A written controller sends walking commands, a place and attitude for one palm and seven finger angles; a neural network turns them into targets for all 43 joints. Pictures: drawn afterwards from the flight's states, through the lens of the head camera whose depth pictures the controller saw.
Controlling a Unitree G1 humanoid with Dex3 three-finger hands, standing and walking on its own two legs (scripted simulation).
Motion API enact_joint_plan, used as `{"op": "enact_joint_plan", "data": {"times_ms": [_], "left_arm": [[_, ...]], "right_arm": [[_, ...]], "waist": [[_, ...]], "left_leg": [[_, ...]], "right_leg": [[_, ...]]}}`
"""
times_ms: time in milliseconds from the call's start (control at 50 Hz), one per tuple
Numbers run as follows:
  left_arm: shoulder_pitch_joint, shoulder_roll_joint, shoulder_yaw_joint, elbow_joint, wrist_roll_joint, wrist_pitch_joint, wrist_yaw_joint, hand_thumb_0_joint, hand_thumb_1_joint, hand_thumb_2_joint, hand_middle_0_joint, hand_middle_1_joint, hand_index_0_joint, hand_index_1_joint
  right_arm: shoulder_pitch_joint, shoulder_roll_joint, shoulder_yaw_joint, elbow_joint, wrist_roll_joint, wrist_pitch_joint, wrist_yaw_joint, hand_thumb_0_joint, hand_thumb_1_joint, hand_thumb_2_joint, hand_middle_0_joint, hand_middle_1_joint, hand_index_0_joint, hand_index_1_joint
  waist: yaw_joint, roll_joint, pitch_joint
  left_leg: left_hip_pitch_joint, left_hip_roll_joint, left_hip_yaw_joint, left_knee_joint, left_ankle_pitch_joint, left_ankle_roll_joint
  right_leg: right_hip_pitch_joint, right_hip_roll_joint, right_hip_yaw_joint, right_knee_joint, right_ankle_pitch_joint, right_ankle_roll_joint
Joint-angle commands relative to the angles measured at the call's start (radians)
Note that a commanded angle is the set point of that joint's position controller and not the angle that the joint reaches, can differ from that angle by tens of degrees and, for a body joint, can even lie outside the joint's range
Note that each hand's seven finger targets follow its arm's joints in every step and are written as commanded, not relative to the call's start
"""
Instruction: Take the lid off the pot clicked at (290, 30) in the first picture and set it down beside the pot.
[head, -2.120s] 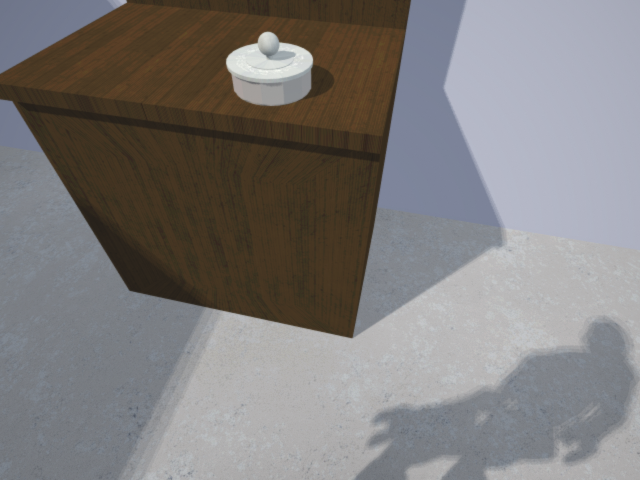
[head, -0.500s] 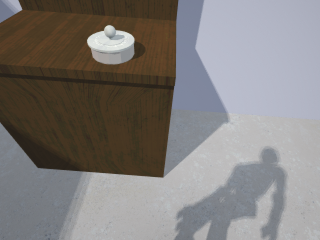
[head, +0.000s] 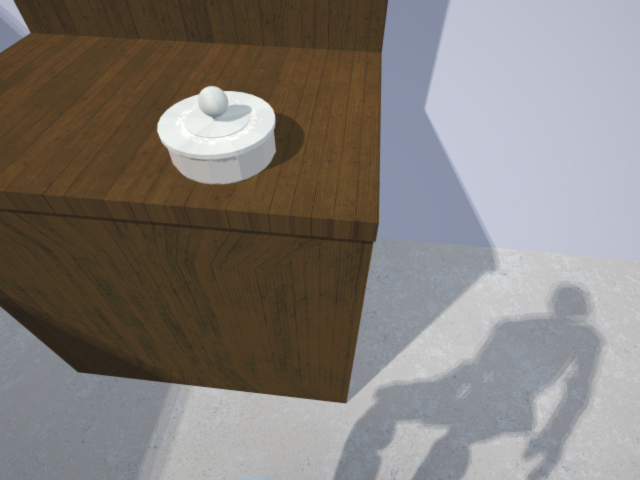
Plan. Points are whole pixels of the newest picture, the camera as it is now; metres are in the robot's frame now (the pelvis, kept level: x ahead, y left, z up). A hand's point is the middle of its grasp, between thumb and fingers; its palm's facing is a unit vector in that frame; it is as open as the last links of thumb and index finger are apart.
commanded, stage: take the last steps up to it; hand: left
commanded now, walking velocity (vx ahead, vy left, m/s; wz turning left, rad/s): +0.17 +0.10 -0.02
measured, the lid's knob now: (213, 101) +0.59 +0.20 +0.17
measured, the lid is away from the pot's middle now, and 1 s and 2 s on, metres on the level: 0.00 0.00 0.00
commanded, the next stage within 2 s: come to a stop and stand still in 0.04 s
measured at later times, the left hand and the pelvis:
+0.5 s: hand out of the picture +0.12 +0.26 -0.18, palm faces -0.01 -0.97 -0.24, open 7.4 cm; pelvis +0.09 +0.06 +0.00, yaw -4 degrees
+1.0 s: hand out of the picture +0.09 +0.19 -0.15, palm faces +0.01 -0.97 -0.25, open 7.3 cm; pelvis +0.07 +0.01 +0.01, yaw -3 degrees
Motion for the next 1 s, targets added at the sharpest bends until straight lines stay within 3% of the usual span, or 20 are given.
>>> {"op": "enact_joint_plan", "data": {"times_ms": [0, 120, 180, 200, 220, 240, 280, 340, 360, 440, 560, 600, 620, 640, 660, 700, 760, 880, 920, 980], "left_arm": [[0.092, 0.085, -0.007, 0.003, 0.010, -0.004, -0.004, 0.000, 0.900, 0.900, -0.200, -0.300, -0.200, -0.300], [0.141, 0.151, 0.001, 0.028, 0.008, 0.005, -0.014, 0.000, 0.900, 0.900, -0.200, -0.300, -0.200, -0.300], [0.134, 0.143, -0.009, 0.030, 0.009, 0.035, 0.001, 0.000, 0.900, 0.900, -0.200, -0.300, -0.200, -0.300], [0.147, 0.133, -0.015, 0.033, 0.005, 0.043, 0.007, 0.000, 0.900, 0.900, -0.200, -0.300, -0.200, -0.300], [0.195, 0.114, -0.024, 0.036, -0.006, 0.049, 0.010, 0.000, 0.900, 0.900, -0.200, -0.300, -0.200, -0.300], [0.255, 0.084, -0.032, 0.041, -0.020, 0.058, 0.015, 0.000, 0.900, 0.900, -0.200, -0.300, -0.200, -0.300], [0.254, 0.096, -0.030, 0.025, -0.010, 0.081, 0.028, 0.000, 0.900, 0.900, -0.200, -0.300, -0.200, -0.300], [0.182, 0.136, 0.003, 0.011, 0.004, 0.116, 0.025, 0.000, 0.900, 0.900, -0.200, -0.300, -0.200, -0.300], [0.186, 0.136, 0.003, -0.003, 0.002, 0.119, 0.018, 0.000, 0.900, 0.900, -0.200, -0.300, -0.200, -0.300], [0.161, 0.121, 0.020, -0.047, 0.002, 0.144, 0.000, 0.000, 0.900, 0.900, -0.200, -0.300, -0.200, -0.300], [0.155, 0.105, 0.012, -0.088, 0.003, 0.142, -0.017, 0.000, 0.900, 0.900, -0.200, -0.300, -0.200, -0.300], [0.265, 0.114, 0.016, -0.046, 0.007, 0.127, -0.016, 0.000, 0.900, 0.900, -0.200, -0.300, -0.200, -0.300], [0.271, 0.173, 0.019, -0.048, 0.024, 0.115, -0.012, 0.000, 0.900, 0.900, -0.200, -0.300, -0.200, -0.300], [0.159, 0.241, 0.007, -0.090, 0.025, 0.106, -0.007, 0.000, 0.900, 0.900, -0.200, -0.300, -0.200, -0.300], [0.066, 0.258, 0.000, -0.131, 0.016, 0.104, -0.001, 0.000, 0.900, 0.900, -0.200, -0.300, -0.200, -0.300], [-0.029, 0.251, 0.016, -0.136, 0.016, 0.084, 0.007, 0.000, 0.900, 0.900, -0.200, -0.300, -0.200, -0.300], [-0.029, 0.199, -0.002, -0.108, 0.005, 0.066, -0.004, 0.000, 0.900, 0.900, -0.200, -0.300, -0.200, -0.300], [0.164, 0.212, 0.006, -0.024, 0.007, 0.056, 0.010, 0.000, 0.900, 0.900, -0.200, -0.300, -0.200, -0.300], [0.170, 0.216, 0.010, -0.007, 0.008, 0.059, 0.019, 0.000, 0.900, 0.900, -0.200, -0.300, -0.200, -0.300], [0.123, 0.214, 0.010, -0.006, 0.001, 0.068, 0.023, 0.000, 0.900, 0.900, -0.200, -0.300, -0.200, -0.300]], "right_arm": [[0.074, 0.000, 0.001, -0.067, -0.007, 0.016, 0.014, 0.000, -0.900, -0.900, 0.200, 0.300, 0.200, 0.300], [-0.095, -0.041, 0.004, -0.132, -0.003, -0.006, 0.034, 0.000, -0.900, -0.900, 0.200, 0.300, 0.200, 0.300], [-0.080, -0.069, 0.011, -0.114, -0.002, -0.015, 0.014, 0.000, -0.900, -0.900, 0.200, 0.300, 0.200, 0.300], [-0.022, -0.113, 0.003, -0.098, -0.005, -0.020, 0.009, 0.000, -0.900, -0.900, 0.200, 0.300, 0.200, 0.300], [0.025, -0.192, -0.013, -0.094, -0.008, -0.027, 0.000, 0.000, -0.900, -0.900, 0.200, 0.300, 0.200, 0.300], [0.041, -0.247, -0.020, -0.095, 0.003, -0.023, -0.010, 0.000, -0.900, -0.900, 0.200, 0.300, 0.200, 0.300], [0.003, -0.257, -0.022, -0.105, 0.010, 0.000, -0.032, 0.000, -0.900, -0.900, 0.200, 0.300, 0.200, 0.300], [-0.103, -0.224, -0.032, -0.123, -0.002, 0.029, -0.049, 0.000, -0.900, -0.900, 0.200, 0.300, 0.200, 0.300], [-0.135, -0.224, -0.034, -0.141, -0.003, 0.031, -0.048, 0.000, -0.900, -0.900, 0.200, 0.300, 0.200, 0.300], [-0.187, -0.215, -0.051, -0.166, -0.004, 0.032, -0.047, 0.000, -0.900, -0.900, 0.200, 0.300, 0.200, 0.300], [-0.262, -0.246, -0.071, -0.196, -0.018, 0.047, -0.026, 0.000, -0.900, -0.900, 0.200, 0.300, 0.200, 0.300], [-0.270, -0.227, -0.071, -0.200, -0.015, 0.063, -0.016, 0.000, -0.900, -0.900, 0.200, 0.300, 0.200, 0.300], [-0.237, -0.153, -0.059, -0.197, -0.004, 0.073, -0.008, 0.000, -0.900, -0.900, 0.200, 0.300, 0.200, 0.300], [-0.234, -0.075, -0.040, -0.220, -0.002, 0.079, 0.001, 0.000, -0.900, -0.900, 0.200, 0.300, 0.200, 0.300], [-0.242, -0.114, -0.044, -0.232, -0.007, 0.086, 0.006, 0.000, -0.900, -0.900, 0.200, 0.300, 0.200, 0.300], [-0.230, -0.132, -0.042, -0.201, -0.011, 0.087, 0.013, 0.000, -0.900, -0.900, 0.200, 0.300, 0.200, 0.300], [-0.121, -0.136, -0.037, -0.139, -0.007, 0.055, 0.022, 0.000, -0.900, -0.900, 0.200, 0.300, 0.200, 0.300], [-0.187, -0.121, -0.015, -0.155, 0.006, 0.037, 0.002, 0.000, -0.900, -0.900, 0.200, 0.300, 0.200, 0.300], [-0.179, -0.115, -0.012, -0.151, 0.010, 0.038, -0.005, 0.000, -0.900, -0.900, 0.200, 0.300, 0.200, 0.300], [-0.124, -0.113, -0.012, -0.131, 0.013, 0.040, -0.012, 0.000, -0.900, -0.900, 0.200, 0.300, 0.200, 0.300]], "waist": [[-0.037, -0.076, 0.074], [0.019, -0.182, 0.027], [0.003, -0.180, 0.000], [-0.019, -0.094, -0.048], [-0.025, 0.056, -0.141], [-0.016, 0.199, -0.209], [-0.014, 0.195, -0.127], [-0.005, 0.224, -0.034], [0.005, 0.152, -0.050], [0.014, 0.158, -0.150], [0.027, 0.229, -0.101], [0.074, 0.119, -0.098], [0.075, -0.145, -0.057], [0.048, -0.375, 0.015], [0.037, -0.290, 0.033], [0.006, -0.267, 0.081], [-0.016, -0.150, 0.034], [0.079, -0.146, -0.047], [0.080, -0.165, -0.067], [0.047, -0.171, -0.087]], "left_leg": [[-0.031, 0.087, -0.007, -0.180, 0.090, -0.047], [0.011, 0.035, 0.087, -0.532, 0.202, -0.067], [0.170, 0.007, 0.074, -0.729, 0.292, -0.074], [0.289, 0.032, 0.049, -0.803, 0.500, -0.069], [0.479, 0.166, -0.044, -0.762, 0.918, -0.023], [0.541, 0.333, -0.195, -0.778, 1.303, 0.079], [0.432, 0.396, -0.171, -0.817, 1.491, 0.160], [0.275, 0.353, -0.112, -0.845, 1.172, 0.147], [0.284, 0.348, -0.110, -0.838, 1.101, 0.146], [0.255, 0.306, -0.052, -0.861, 0.808, 0.122], [0.077, 0.292, -0.102, -0.932, 0.152, 0.088], [-0.060, 0.186, -0.042, -0.848, -0.134, 0.012], [-0.133, 0.053, 0.052, -0.617, -0.205, -0.051], [-0.192, -0.023, 0.030, -0.423, -0.221, -0.078], [-0.088, 0.003, -0.053, -0.337, -0.166, -0.067], [-0.095, 0.006, -0.093, -0.255, -0.041, -0.050], [-0.074, -0.005, -0.030, -0.314, 0.039, -0.067], [-0.062, -0.017, -0.009, -0.535, -0.088, -0.090], [-0.038, -0.029, -0.011, -0.599, -0.091, -0.088], [0.094, -0.039, 0.002, -0.747, 0.025, -0.080]], "right_leg": [[-0.140, -0.280, 0.172, -0.319, 0.348, -0.091], [0.025, -0.226, 0.113, -0.234, 0.460, -0.043], [0.056, -0.187, 0.103, -0.089, 0.485, 0.000], [0.046, -0.154, 0.095, 0.014, 0.407, 0.032], [-0.048, -0.098, 0.068, 0.116, 0.189, 0.078], [-0.087, -0.040, 0.086, 0.226, -0.219, 0.110], [-0.112, -0.031, 0.189, 0.504, -0.416, 0.111], [-0.187, -0.031, 0.253, 0.664, -0.316, 0.103], [-0.205, -0.023, 0.244, 0.685, -0.299, 0.102], [-0.196, -0.009, 0.243, 0.678, -0.188, 0.118], [-0.017, -0.034, 0.165, 0.272, -0.194, 0.087], [0.167, -0.012, 0.126, 0.009, -0.072, 0.078], [0.128, -0.122, 0.281, -0.200, -0.177, 0.050], [-0.049, -0.306, 0.566, -0.354, -0.406, -0.022], [-0.230, -0.363, 0.610, -0.430, -0.551, -0.063], [-0.255, -0.309, 0.586, -0.430, -0.486, -0.045], [-0.052, -0.222, 0.373, -0.292, -0.090, -0.029], [0.266, -0.318, 0.403, -0.143, 0.595, -0.109], [0.301, -0.323, 0.409, -0.097, 0.774, -0.116], [0.239, -0.298, 0.384, -0.055, 0.792, -0.087]]}}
